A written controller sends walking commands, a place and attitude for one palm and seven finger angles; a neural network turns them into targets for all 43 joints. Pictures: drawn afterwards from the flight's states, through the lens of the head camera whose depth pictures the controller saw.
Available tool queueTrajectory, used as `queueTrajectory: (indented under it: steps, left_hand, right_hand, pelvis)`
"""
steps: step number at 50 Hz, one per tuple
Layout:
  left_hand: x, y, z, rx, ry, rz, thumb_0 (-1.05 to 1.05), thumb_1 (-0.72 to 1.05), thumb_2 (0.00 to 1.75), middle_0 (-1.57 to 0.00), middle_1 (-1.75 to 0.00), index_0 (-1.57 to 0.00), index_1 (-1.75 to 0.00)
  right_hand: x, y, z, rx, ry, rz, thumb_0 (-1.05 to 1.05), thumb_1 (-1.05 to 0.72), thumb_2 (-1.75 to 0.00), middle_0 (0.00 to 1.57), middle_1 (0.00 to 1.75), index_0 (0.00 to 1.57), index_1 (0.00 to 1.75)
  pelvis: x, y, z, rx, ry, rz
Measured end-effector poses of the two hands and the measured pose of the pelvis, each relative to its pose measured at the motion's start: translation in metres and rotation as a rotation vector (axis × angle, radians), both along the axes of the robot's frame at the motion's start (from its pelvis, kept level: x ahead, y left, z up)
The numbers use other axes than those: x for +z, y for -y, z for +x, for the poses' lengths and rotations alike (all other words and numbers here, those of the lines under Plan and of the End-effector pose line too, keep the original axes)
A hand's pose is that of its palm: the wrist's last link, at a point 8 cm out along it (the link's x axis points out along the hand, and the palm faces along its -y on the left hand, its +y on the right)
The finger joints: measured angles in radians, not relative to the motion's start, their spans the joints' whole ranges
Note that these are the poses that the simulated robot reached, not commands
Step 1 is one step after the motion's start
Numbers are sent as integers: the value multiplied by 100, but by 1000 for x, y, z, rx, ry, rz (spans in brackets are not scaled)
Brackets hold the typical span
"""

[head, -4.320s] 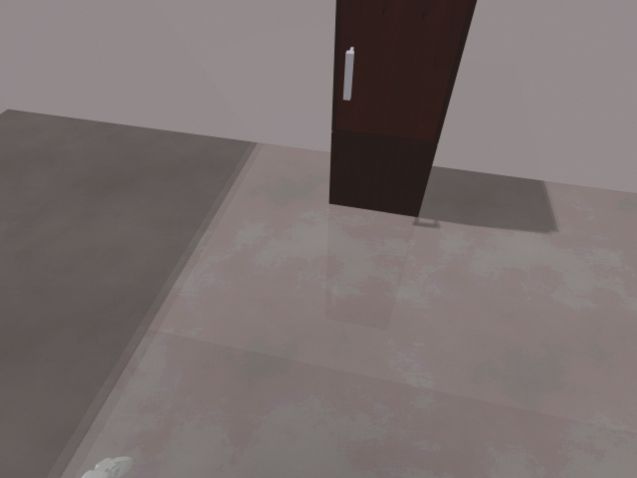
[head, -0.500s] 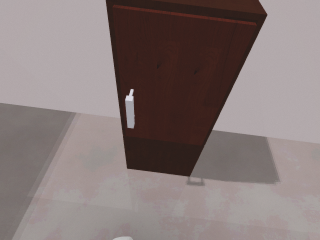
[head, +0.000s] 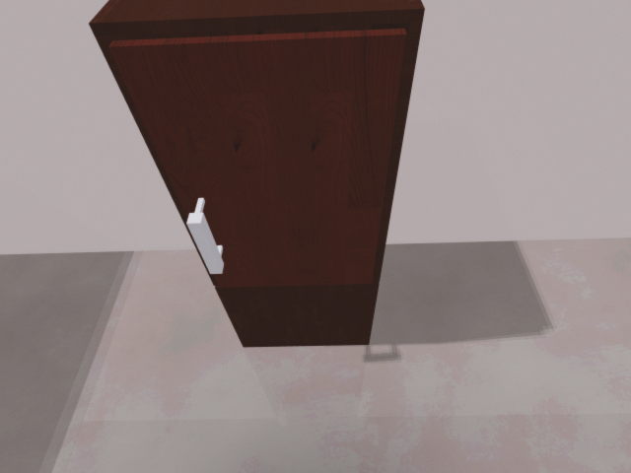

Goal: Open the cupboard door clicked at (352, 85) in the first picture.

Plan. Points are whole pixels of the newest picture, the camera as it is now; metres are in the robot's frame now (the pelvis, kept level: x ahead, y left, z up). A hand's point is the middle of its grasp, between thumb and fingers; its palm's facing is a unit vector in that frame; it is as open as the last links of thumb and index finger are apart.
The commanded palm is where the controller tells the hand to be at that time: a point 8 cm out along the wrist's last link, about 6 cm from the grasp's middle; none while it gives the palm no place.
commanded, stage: come to a stop and stand still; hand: left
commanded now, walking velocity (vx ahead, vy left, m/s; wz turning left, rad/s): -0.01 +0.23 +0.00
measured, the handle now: (209, 236) +0.53 +0.24 -0.10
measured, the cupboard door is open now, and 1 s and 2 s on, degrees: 0 0 0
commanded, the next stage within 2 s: look again from close up in 1.42 s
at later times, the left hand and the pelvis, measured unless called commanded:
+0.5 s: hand out of the picture -0.07 +0.22 -0.17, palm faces +0.11 -0.97 -0.21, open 7.4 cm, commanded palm none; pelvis -0.05 +0.03 +0.01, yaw +1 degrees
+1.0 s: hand out of the picture +0.07 +0.18 -0.16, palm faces +0.02 -0.98 -0.21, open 7.3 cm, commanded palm none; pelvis +0.00 +0.01 +0.01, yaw +2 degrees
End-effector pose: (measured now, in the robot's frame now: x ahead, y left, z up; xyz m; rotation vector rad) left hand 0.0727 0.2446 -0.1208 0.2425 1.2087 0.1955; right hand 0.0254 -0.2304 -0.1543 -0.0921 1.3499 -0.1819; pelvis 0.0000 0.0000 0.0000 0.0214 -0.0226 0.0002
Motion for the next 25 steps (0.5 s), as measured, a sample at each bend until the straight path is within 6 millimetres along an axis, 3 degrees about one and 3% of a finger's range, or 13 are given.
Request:
queueTrajectory:
  steps: [5, 10, 17, 22, 25]
  left_hand:
    - [11, 24, -20, 22, -15, -11, 0, 91, 90, -20, -29, -20, -30]
    - [16, 24, -46, 71, -19, -2, 0, 92, 90, -21, -30, -21, -30]
    - [10, 9, -101, 125, -86, -19, 0, 91, 90, -21, -30, -21, -30]
    - [-6, -12, -141, 148, -164, -60, 0, 90, 90, -20, -30, -21, -30]
    - [-20, -25, -154, 150, -205, -91, 0, 90, 90, -20, -30, -21, -30]
  right_hand:
    - [1, 14, -11, 7, -33, 20, 1, -91, -90, 20, 30, 20, 30]
    - [7, 22, -17, 49, -44, 19, 1, -91, -90, 20, 30, 20, 30]
    - [18, 19, -10, 108, -1, -18, 1, -91, -90, 20, 30, 20, 30]
    - [29, -1, -6, 126, 74, -60, 1, -91, -90, 20, 30, 20, 30]
    - [33, -18, -18, 113, 96, -86, 1, -91, -90, 20, 30, 20, 30]
  pelvis:
    - [9, 11, -6, 15, -4, 18]
    - [14, 16, -18, 29, -13, 28]
    - [15, 5, -37, 33, -20, 27]
    - [11, -17, -47, 19, -25, -1]
    - [6, -31, -50, 20, -21, -25]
